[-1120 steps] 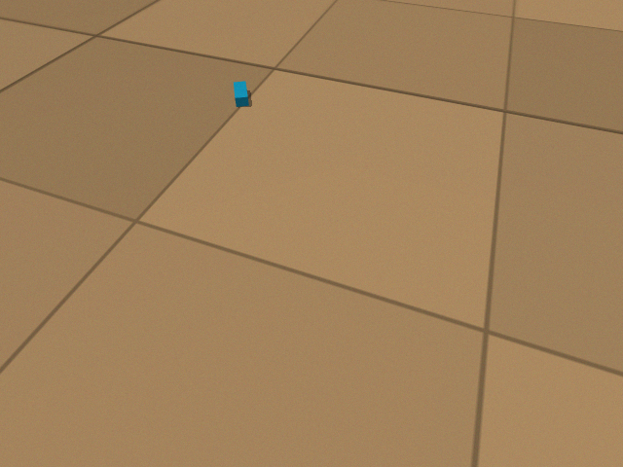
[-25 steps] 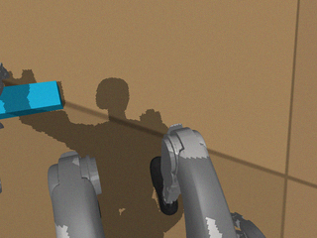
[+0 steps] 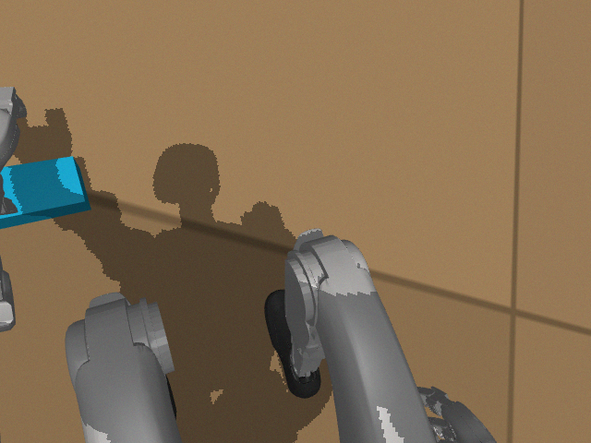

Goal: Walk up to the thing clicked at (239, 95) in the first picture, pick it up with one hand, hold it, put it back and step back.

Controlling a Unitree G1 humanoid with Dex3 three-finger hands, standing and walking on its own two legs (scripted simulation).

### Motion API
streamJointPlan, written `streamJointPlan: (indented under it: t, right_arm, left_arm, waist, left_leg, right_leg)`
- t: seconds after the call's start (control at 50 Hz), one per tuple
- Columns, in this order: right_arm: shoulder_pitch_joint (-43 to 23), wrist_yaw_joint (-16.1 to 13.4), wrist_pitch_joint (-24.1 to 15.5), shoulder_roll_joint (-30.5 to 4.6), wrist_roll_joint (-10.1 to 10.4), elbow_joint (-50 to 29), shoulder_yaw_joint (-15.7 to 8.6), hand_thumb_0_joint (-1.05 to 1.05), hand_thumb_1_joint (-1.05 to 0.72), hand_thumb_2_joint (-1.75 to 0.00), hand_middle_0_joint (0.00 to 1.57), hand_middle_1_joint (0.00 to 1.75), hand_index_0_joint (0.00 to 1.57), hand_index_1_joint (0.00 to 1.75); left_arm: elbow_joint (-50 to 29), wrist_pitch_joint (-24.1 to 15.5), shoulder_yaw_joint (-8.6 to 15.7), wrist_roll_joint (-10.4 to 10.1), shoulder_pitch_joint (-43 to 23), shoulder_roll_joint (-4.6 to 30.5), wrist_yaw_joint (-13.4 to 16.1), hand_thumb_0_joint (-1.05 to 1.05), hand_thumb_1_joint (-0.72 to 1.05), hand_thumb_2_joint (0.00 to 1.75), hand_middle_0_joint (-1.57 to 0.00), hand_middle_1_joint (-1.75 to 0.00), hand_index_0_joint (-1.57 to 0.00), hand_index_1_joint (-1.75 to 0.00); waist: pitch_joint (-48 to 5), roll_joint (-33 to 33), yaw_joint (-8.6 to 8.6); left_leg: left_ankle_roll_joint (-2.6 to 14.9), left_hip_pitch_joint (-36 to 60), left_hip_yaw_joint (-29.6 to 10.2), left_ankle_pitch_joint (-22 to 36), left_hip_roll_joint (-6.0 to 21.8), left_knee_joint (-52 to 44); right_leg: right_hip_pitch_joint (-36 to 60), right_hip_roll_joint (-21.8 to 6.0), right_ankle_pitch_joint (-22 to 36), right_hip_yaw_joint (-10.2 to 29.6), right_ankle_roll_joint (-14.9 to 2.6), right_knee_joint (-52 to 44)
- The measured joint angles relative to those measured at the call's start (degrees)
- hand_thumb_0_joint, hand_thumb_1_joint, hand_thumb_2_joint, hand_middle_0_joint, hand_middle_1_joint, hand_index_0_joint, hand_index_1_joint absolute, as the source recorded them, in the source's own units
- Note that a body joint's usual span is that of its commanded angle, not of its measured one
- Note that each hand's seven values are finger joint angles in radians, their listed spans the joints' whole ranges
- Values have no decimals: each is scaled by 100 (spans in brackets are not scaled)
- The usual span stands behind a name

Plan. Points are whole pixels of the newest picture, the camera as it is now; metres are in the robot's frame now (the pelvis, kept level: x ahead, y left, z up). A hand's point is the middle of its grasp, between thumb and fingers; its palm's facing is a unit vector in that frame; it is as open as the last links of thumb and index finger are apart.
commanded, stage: approach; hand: left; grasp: from above
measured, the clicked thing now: (14, 196) +0.50 +0.27 -0.30
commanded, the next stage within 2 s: close in in 0.30 s
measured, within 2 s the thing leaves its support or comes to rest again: neither
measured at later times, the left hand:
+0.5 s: hand out of the picture +0.48 +0.28 -0.19, palm faces -0.46 -0.07 -0.88, open 13.8 cm
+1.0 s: hand out of the picture +0.49 +0.27 -0.25, palm faces -0.46 -0.09 -0.88, open 14.0 cm
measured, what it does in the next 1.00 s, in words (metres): stands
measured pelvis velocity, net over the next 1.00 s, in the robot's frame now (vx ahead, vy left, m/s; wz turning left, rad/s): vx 0.00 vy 0.00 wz -0.05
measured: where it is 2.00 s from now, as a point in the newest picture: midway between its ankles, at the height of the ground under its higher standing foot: (233, 401)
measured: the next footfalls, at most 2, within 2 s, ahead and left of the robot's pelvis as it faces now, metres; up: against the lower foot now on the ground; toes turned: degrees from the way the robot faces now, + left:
none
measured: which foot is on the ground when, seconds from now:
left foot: down 0.00-1.00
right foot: down 0.00-1.00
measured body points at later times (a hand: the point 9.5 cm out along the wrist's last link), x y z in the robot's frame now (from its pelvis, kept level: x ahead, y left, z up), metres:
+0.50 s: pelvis +0.00 +0.00 +0.00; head +0.26 +0.09 +0.36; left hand +0.50 +0.28 -0.14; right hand +0.03 -0.28 -0.08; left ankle +0.07 +0.12 -0.30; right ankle +0.13 -0.14 -0.29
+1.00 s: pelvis +0.00 +0.00 -0.02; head +0.28 +0.09 +0.32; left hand +0.51 +0.27 -0.20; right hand -0.01 -0.26 -0.07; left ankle +0.07 +0.12 -0.30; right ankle +0.13 -0.14 -0.29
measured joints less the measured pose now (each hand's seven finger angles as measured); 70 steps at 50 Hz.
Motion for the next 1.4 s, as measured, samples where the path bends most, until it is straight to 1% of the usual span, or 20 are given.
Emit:
streamJointPlan:
  t: [0.06,0.1,0.16,0.24,0.32,0.34,0.38,0.44,0.48,0.54,0.6,0.66,0.7,0.76,0.88,0.96,1.06,1.16,1.3,1.4]
  right_arm:
    - [76,31,-24,-50,2,-98,59,0,-90,-89,20,30,20,30]
    - [156,54,-25,-74,24,-155,72,0,-90,-89,20,30,20,30]
    - [269,96,8,-73,64,-166,47,0,-90,-89,20,30,20,30]
    - [354,127,58,-62,82,-187,-22,0,-90,-89,21,30,20,30]
    - [339,95,116,-36,100,-97,-81,0,-90,-89,21,30,20,30]
    - [308,82,129,-39,91,-80,-80,0,-90,-89,21,30,20,30]
    - [249,46,132,-51,79,-74,-94,0,-90,-89,21,30,20,30]
    - [147,7,133,-76,49,-79,-104,0,-90,-89,21,30,20,30]
    - [84,-10,139,-97,35,-83,-95,0,-90,-89,21,30,20,30]
    - [7,-21,127,-122,6,-103,-58,0,-90,-89,21,30,20,30]
    - [-35,-1,86,-129,-29,-145,-7,0,-90,-89,20,30,20,30]
    - [-29,37,19,-128,-70,-195,47,0,-90,-89,20,30,20,30]
    - [-11,66,-26,-124,-103,-209,87,0,-90,-89,20,30,20,30]
    - [42,113,-99,-128,-140,-230,152,0,-90,-89,20,30,20,30]
    - [164,185,-184,-119,-230,-230,300,0,-90,-89,21,30,20,30]
    - [221,228,-257,-136,-290,-228,408,0,-90,-89,21,30,20,30]
    - [252,293,-286,-156,-357,-233,488,0,-90,-90,21,30,20,30]
    - [185,372,-363,-206,-419,-273,557,0,-90,-90,21,30,20,30]
    - [62,425,-449,-266,-423,-319,593,0,-90,-90,21,30,20,30]
    - [0,475,-526,-301,-422,-378,646,0,-90,-90,20,30,20,30]
  left_arm:
    - [46,182,164,-19,-29,74,56,0,-44,95,-13,-98,-15,-97]
    - [-85,274,332,-79,93,97,32,0,-45,95,-12,-98,-14,-97]
    - [-370,379,444,-244,378,63,-74,0,-46,96,-12,-99,-13,-98]
    - [-838,339,649,-456,799,34,-389,0,-48,97,-10,-101,-12,-100]
    - [-1076,181,313,-679,869,-7,-667,0,-49,97,-9,-102,-11,-101]
    - [-1068,97,304,-678,845,7,-705,0,-49,97,-9,-103,-11,-101]
    - [-1025,-18,158,-657,758,43,-749,0,-49,97,-9,-103,-11,-102]
    - [-960,-194,39,-566,625,85,-729,0,-48,98,-9,-104,-12,-102]
    - [-846,-270,-28,-462,529,99,-643,0,-48,98,-9,-104,-12,-102]
    - [-576,-315,-52,-296,413,120,-453,0,-48,99,-9,-104,-12,-102]
    - [-297,-292,-3,-124,338,165,-258,0,-48,99,-9,-104,-12,-102]
    - [-114,-242,141,15,317,250,-84,0,-48,99,-9,-103,-11,-101]
    - [8,-191,249,65,298,327,28,0,-49,100,-9,-102,-11,-101]
    - [150,-110,337,72,263,461,111,0,-49,100,-8,-101,-10,-100]
    - [294,-87,467,22,264,717,162,0,-50,101,-8,-100,-8,-100]
    - [230,-165,515,9,307,849,179,0,-50,101,-8,-99,-8,-100]
    - [209,-248,601,50,370,951,328,0,-49,103,-9,-99,-8,-100]
    - [335,-242,603,81,351,1053,454,0,-48,104,-10,-99,-9,-101]
    - [487,-183,564,58,323,1103,589,0,-47,105,-11,-100,-10,-102]
    - [550,-144,483,42,273,1132,598,0,-47,105,-11,-101,-10,-102]
  waist:
    - [85,48,-117]
    - [132,87,-138]
    - [174,142,-73]
    - [255,197,95]
    - [271,145,327]
    - [269,127,359]
    - [273,86,407]
    - [271,12,421]
    - [237,-29,394]
    - [175,-76,304]
    - [158,-115,179]
    - [191,-143,66]
    - [229,-155,2]
    - [318,-171,-85]
    - [561,-236,-180]
    - [726,-298,-201]
    - [805,-355,-224]
    - [872,-419,-283]
    - [891,-451,-315]
    - [936,-504,-335]
  left_leg:
    - [3,-36,-10,-15,22,39]
    - [3,-51,-11,-32,39,58]
    - [3,-43,2,-63,59,69]
    - [-6,-11,13,-65,42,59]
    - [-27,23,24,-31,9,23]
    - [-31,24,14,-20,-1,21]
    - [-41,27,-12,-2,-20,24]
    - [-45,40,-48,11,-33,40]
    - [-40,36,-68,11,-36,56]
    - [-26,25,-85,1,-33,87]
    - [-10,16,-88,-3,-30,120]
    - [8,-3,-88,-2,-19,158]
    - [25,-28,-87,1,-9,190]
    - [42,-88,-86,14,-4,248]
    - [48,-161,-133,7,3,377]
    - [39,-170,-204,-30,10,473]
    - [19,-157,-284,-106,18,553]
    - [15,-91,-348,-173,26,622]
    - [51,-74,-398,-191,45,664]
    - [83,-58,-397,-172,46,676]
  right_leg:
    - [-47,25,14,-5,20,21]
    - [-77,43,17,-4,27,34]
    - [-95,60,7,12,49,51]
    - [-65,41,-14,25,57,63]
    - [-24,9,-16,37,53,58]
    - [-13,0,-15,27,49,54]
    - [12,-15,-10,1,29,47]
    - [52,-22,0,-34,16,37]
    - [65,-22,0,-55,9,34]
    - [71,-15,-1,-74,-4,38]
    - [73,-8,0,-80,-21,54]
    - [59,8,12,-81,-30,75]
    - [37,21,24,-80,-15,92]
    - [-14,37,45,-76,-3,131]
    - [-69,65,70,-108,37,207]
    - [-64,87,70,-165,49,248]
    - [-49,103,40,-232,40,278]
    - [23,119,13,-280,81,302]
    - [76,144,23,-330,96,275]
    - [124,148,35,-337,98,260]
